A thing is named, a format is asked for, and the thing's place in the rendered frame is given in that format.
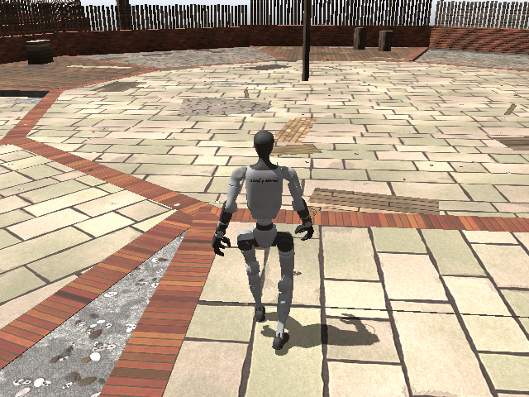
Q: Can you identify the robot left forearm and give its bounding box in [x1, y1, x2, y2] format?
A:
[214, 201, 232, 238]

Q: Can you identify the right robot thigh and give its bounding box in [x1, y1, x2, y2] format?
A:
[276, 232, 295, 294]

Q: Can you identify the robot left hand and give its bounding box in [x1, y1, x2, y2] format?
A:
[212, 234, 231, 256]

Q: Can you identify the robot right forearm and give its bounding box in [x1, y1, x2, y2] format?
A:
[297, 199, 312, 227]

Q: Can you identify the robot left upper arm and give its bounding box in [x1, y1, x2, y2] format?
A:
[224, 166, 247, 213]

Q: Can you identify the robot torso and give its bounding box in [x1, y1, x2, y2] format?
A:
[245, 162, 284, 248]

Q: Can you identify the robot right upper arm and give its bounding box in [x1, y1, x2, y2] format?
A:
[281, 166, 305, 211]

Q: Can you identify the robot right hand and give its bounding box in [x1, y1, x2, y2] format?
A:
[295, 225, 314, 241]

